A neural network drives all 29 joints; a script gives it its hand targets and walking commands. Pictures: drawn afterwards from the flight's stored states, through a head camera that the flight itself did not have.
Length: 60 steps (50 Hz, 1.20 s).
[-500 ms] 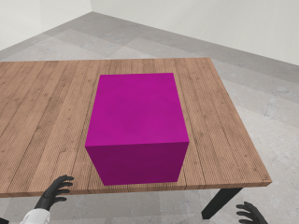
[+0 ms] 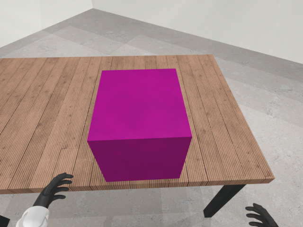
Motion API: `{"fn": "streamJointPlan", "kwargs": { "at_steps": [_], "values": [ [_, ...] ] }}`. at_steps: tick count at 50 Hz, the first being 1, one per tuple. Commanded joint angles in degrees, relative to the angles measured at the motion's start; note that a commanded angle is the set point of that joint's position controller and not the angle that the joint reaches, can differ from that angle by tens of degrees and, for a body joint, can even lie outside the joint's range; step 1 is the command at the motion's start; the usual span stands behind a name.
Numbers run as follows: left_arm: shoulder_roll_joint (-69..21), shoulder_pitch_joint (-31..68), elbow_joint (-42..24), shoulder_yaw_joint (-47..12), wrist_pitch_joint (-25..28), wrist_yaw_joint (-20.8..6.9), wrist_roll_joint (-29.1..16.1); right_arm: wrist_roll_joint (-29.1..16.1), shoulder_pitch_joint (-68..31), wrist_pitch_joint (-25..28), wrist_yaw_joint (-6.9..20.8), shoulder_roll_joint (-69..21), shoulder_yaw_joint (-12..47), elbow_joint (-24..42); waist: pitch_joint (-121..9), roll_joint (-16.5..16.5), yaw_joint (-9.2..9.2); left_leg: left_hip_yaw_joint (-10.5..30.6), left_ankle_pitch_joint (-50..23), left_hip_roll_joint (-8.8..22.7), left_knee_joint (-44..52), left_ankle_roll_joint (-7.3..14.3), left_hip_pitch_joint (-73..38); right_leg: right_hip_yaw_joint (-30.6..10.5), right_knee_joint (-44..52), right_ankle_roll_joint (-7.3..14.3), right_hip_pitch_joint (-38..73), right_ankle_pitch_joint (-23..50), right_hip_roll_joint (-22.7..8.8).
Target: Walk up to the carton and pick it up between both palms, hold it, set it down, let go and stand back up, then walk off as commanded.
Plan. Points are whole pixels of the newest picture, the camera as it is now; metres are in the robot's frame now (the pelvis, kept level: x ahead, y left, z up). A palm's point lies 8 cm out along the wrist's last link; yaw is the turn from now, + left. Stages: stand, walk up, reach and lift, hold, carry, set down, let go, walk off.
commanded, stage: walk off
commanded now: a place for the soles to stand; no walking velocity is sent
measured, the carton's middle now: (141, 124) +0.42 +0.03 +0.01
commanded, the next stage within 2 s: none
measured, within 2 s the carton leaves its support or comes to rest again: neither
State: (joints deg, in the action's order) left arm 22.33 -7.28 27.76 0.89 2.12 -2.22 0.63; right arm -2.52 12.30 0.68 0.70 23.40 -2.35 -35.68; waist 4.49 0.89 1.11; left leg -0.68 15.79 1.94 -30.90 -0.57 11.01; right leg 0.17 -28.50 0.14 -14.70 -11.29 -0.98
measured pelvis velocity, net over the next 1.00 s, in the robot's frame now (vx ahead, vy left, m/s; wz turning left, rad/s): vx -0.37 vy -0.02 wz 0.03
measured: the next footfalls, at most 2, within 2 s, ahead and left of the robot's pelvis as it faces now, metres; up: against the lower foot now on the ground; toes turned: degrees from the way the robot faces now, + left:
right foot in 0.56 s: -0.13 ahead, -0.13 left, +0.00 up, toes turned +5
left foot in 1.04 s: -0.39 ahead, +0.07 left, +0.01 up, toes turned +1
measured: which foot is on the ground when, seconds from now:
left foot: down 0.00-0.58, up 0.60-1.00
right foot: down 0.00-0.16, up 0.18-0.54, down 0.56-1.00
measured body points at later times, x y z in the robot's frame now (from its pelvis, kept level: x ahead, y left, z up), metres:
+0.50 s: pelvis -0.16 +0.00 -0.02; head -0.12 +0.03 +0.43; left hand -0.02 +0.32 -0.13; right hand -0.01 -0.33 -0.07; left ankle -0.01 +0.13 -0.74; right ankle -0.17 -0.16 -0.70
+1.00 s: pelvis -0.37 -0.02 -0.02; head -0.36 -0.03 +0.43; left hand -0.18 +0.29 -0.07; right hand -0.31 -0.35 -0.12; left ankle -0.41 +0.09 -0.72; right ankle -0.18 -0.14 -0.73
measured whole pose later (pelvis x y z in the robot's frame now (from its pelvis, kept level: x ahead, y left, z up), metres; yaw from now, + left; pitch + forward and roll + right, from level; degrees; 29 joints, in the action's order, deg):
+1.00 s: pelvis -0.37 -0.02 -0.02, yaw +2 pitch -6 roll -1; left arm 22.8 -6.4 34.6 0.8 -2.4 1.4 1.6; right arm -2.5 23.0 -4.3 1.0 26.9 -3.5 -38.3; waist 7.1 2.5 1.2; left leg 3.0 31.4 -2.8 -47.3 -1.3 11.0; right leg -2.6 -28.0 -1.2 -23.4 -7.0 1.1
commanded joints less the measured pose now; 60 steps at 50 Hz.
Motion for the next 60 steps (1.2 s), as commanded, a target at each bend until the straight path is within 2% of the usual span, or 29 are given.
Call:
{"fn": "streamJointPlan", "kwargs": {
  "at_steps": [1, 3, 5, 6, 7, 9, 12, 17, 21, 26, 27, 28, 29, 30, 33, 35, 38, 40, 43, 46, 48, 50, 51, 52, 53, 54, 55, 57, 60],
  "values": [
    [14.30, -1.81, 0.39, 4.45, -3.20, 2.25, 0.56, 2.45, 2.53, -1.27, -1.34, 11.88, -2.02, 3.07, -4.31, -12.92, -2.20, -0.55, 8.18, -2.08, -12.96, 2.59, 5.33, -10.15, 3.44, 10.95, -0.55, 28.50, -14.72],
    [14.74, 1.31, -0.40, 4.22, -3.69, 2.18, 0.41, 2.40, 5.51, -1.44, -1.37, 11.77, -2.08, 1.92, -2.79, -13.99, -0.91, -1.14, 8.26, -2.49, -10.31, 2.71, 1.77, -9.05, 3.70, 10.74, -6.97, 19.46, -14.28],
    [13.90, 3.03, 0.18, 3.81, -3.92, 1.96, 0.33, 3.00, 6.96, -1.10, -1.40, 12.61, -2.51, 1.17, -2.23, -10.58, 0.95, 2.74, -4.09, 0.21, 2.21, 3.34, -1.04, -5.76, -3.87, 5.63, -8.52, 10.58, -8.89],
    [12.75, 1.77, 0.39, 3.85, -4.12, 1.90, 0.42, 3.00, 5.81, -1.00, -1.26, 15.33, -3.15, 1.93, -2.97, -2.02, 0.99, 11.49, -11.45, 6.49, 8.91, 5.70, 1.56, -0.79, -14.18, 1.89, -7.88, 1.54, -1.72],
    [11.62, 0.36, -0.04, 4.27, -4.48, 2.51, 0.34, 2.97, 3.41, -0.69, -1.41, 18.71, -3.48, 3.85, -2.62, 8.22, 0.56, 23.16, -22.63, 16.62, 12.62, 10.39, 4.39, -1.22, -28.02, -0.20, -10.80, -21.24, 7.34],
    [12.62, -3.14, 0.89, 5.73, -5.53, 3.86, 0.75, 3.22, -2.08, -0.65, -1.70, 19.39, -3.84, 6.89, 1.22, 9.12, -1.03, 26.14, -11.31, 20.45, 15.47, 16.50, 16.90, -9.96, -42.71, -0.06, -7.47, -23.88, 6.59],
    [14.29, -7.38, 3.77, 5.60, -5.66, 3.17, 0.62, 4.09, -5.73, -1.66, -1.99, 16.63, -4.29, 8.06, 2.03, 5.39, -1.69, 13.68, -15.33, 13.58, 11.60, 15.24, 11.08, -10.31, -48.40, -0.80, -12.99, -18.01, 7.60],
    [13.80, -5.83, 4.77, 5.18, -5.95, 3.03, 0.24, 4.59, -2.02, -1.70, -2.66, 14.89, -3.64, 6.17, -0.96, 8.82, 1.68, 15.86, -13.73, 12.30, 7.86, 12.90, 1.24, -8.79, -39.00, -2.27, -16.11, -18.22, 6.78],
    [12.81, -8.07, 7.05, 5.19, -5.20, 2.42, 0.02, 4.45, 0.94, -2.50, -2.63, 14.85, -4.29, 5.27, -6.55, 11.54, 2.85, 16.64, -3.18, 11.69, 9.23, 10.59, -3.37, -6.69, -23.55, -1.03, -11.29, -20.20, 4.89],
    [13.24, -17.68, 9.82, 5.70, -4.67, 2.10, 0.17, 4.62, -5.61, -4.11, -1.92, 16.44, -5.42, 6.34, -4.45, 15.35, -2.13, 11.74, 18.84, 10.51, 10.49, 6.63, 17.09, -1.71, -4.68, 1.24, 8.63, -13.79, 2.13],
    [13.56, -18.03, 9.85, 6.15, -4.59, 2.16, 0.29, 4.68, -6.51, -4.22, -2.03, 14.78, -5.11, 6.65, -1.08, 10.54, -3.27, 8.74, 19.35, 7.71, 3.93, 5.21, 21.54, -6.47, -0.43, 0.73, 7.87, -14.26, -0.27],
    [16.76, -16.73, 9.54, 6.75, -4.52, 2.18, 0.43, 3.61, -5.71, -4.05, -2.03, 12.96, -4.25, 6.85, 1.13, -2.03, -3.52, 4.60, 22.36, 0.74, -8.33, 2.76, 24.31, -18.84, 7.74, 2.89, 0.60, -23.82, -6.26],
    [19.98, -10.87, 7.20, 7.28, -4.05, 2.56, 1.32, 2.64, -4.40, -3.92, -2.04, 10.69, -3.92, 6.69, 3.27, -13.54, -2.65, 2.66, 20.02, -7.37, -27.27, -0.08, 23.43, -36.41, 18.08, 6.75, -10.33, -29.15, -17.12],
    [21.40, -7.96, 5.45, 7.90, -3.15, 2.80, 2.11, 2.77, -6.80, -4.40, -2.84, 12.71, -5.22, 7.11, 9.41, -9.02, -3.15, 12.03, 20.61, -8.29, -35.39, 0.64, 22.10, -39.94, 22.94, 6.25, -21.60, -36.08, -18.93],
    [16.51, 0.51, 2.95, 6.88, -2.68, 3.40, 1.56, 2.14, -0.30, -5.33, -2.09, 13.65, -6.03, 4.62, 11.66, -4.96, 0.11, 17.94, 8.32, -9.25, -39.76, 1.10, 20.88, -25.62, 19.05, 0.60, -19.31, -33.97, -10.58],
    [14.83, 2.86, 3.03, 7.26, -2.90, 3.52, 1.07, 2.70, 5.98, -4.96, -2.30, 13.59, -4.48, 1.39, 4.09, -8.21, 0.83, 15.27, 6.13, -10.24, -42.12, 0.11, 21.90, -22.60, 15.24, 1.25, -7.97, -26.11, -10.01],
    [11.25, -0.46, 2.39, 6.47, -2.51, 4.05, 1.08, 3.27, 6.59, -4.33, -2.60, 13.22, -3.98, 1.15, -3.94, -9.29, -0.39, 12.47, 7.79, -9.38, -44.38, -2.14, 21.24, -20.34, 8.99, 6.03, 3.08, -8.40, -10.57],
    [9.58, -4.80, 2.54, 5.88, -2.57, 4.40, 1.09, 3.10, 6.71, -4.07, -2.07, 12.50, -4.05, 1.04, -7.08, -7.17, -1.90, 11.68, 9.53, -8.31, -38.05, -2.81, 20.99, -20.13, 7.94, 4.97, 9.09, -9.24, -10.18],
    [11.58, -5.24, 3.43, 6.17, -3.37, 4.50, 1.15, 2.22, 13.68, -4.21, -0.29, 13.57, -5.14, -2.53, -8.87, -17.01, -1.55, 3.38, 13.13, -9.61, -22.95, -2.84, 10.87, -14.29, 17.40, -0.43, 4.55, -27.43, -5.39],
    [15.33, 1.52, 1.60, 6.92, -5.16, 3.98, 2.87, 1.51, 22.09, -4.31, 0.96, 13.26, -5.39, -4.51, -7.19, -27.66, 2.32, -2.78, 20.07, -5.26, -7.69, 0.25, -2.83, -9.99, 19.01, 1.31, -6.98, -32.73, -5.87],
    [15.17, 0.81, 1.15, 7.35, -5.91, 3.81, 3.18, 1.79, 26.58, -3.91, 1.16, 11.84, -4.99, -5.19, -5.29, -21.70, 2.96, -3.00, 15.11, -2.91, 1.00, 1.51, -7.90, -8.46, 12.23, 0.49, -9.97, -35.88, -5.42],
    [13.38, -3.95, 3.30, 6.87, -6.19, 4.09, 2.81, 2.02, 21.88, -3.24, 1.27, 9.79, -3.68, -2.91, 0.06, -3.63, 1.97, 6.81, 20.76, 1.31, 11.16, 2.93, 2.30, -6.51, -10.39, 1.35, -10.92, -36.40, -2.53],
    [10.21, -6.48, 3.70, 6.27, -5.83, 3.79, 1.39, 3.44, 15.87, -2.85, 1.24, 10.94, -3.79, 0.26, 3.53, 11.75, 0.89, 22.77, 35.06, 8.78, 17.42, 5.20, 11.97, 0.71, -30.65, -0.73, -15.56, -26.64, 5.61],
    [9.01, -7.56, 3.36, 5.94, -5.56, 4.30, 0.79, 4.48, 8.42, -2.35, 0.90, 11.52, -4.08, 3.02, 8.53, 9.09, -1.87, 31.04, 39.47, 12.42, 23.16, 5.87, 18.77, -4.76, -36.42, -1.25, -20.58, -18.09, 9.46],
    [10.92, -4.61, 0.20, 6.82, -5.46, 4.34, 1.05, 4.69, 9.50, -2.12, 0.64, 16.61, -6.74, 3.23, 13.37, 13.61, 0.25, 34.96, 49.07, 15.65, 30.52, 7.59, 25.33, -8.04, -42.54, -1.65, -20.00, -17.45, 9.68],
    [11.42, -1.71, -0.02, 7.02, -4.90, 4.07, 1.48, 4.71, 7.54, -1.28, 0.39, 16.04, -6.91, 3.65, 17.77, 13.15, -0.40, 34.88, 47.02, 15.12, 32.05, 8.03, 27.88, -10.86, -44.60, -1.19, -18.61, -13.56, 5.90],
    [13.14, -5.07, 1.89, 7.01, -4.29, 2.98, 1.48, 4.83, 4.71, -0.73, 0.11, 13.90, -6.49, 4.78, 15.51, 9.11, -2.47, 26.64, 36.78, 10.80, 29.94, 5.02, 22.65, -9.53, -42.52, -0.01, -15.47, -10.33, 4.86],
    [14.84, -12.24, 5.55, 7.00, -3.82, 2.14, 1.56, 6.18, 2.57, -0.40, -0.83, 13.55, -7.16, 7.06, 8.31, 12.27, -2.27, 17.58, 30.34, 8.44, 27.05, 1.89, 11.47, -4.36, -43.97, -0.82, -17.57, -9.92, 5.25],
    [14.28, -12.19, 5.41, 7.59, -3.78, 1.57, 1.56, 6.55, 10.73, -0.01, -1.50, 12.61, -6.67, 7.10, 2.15, 9.85, 1.20, 21.39, 30.84, 9.88, 23.20, 4.16, -2.57, -3.17, -39.94, -1.36, -22.59, -11.08, 4.21]
  ]
}}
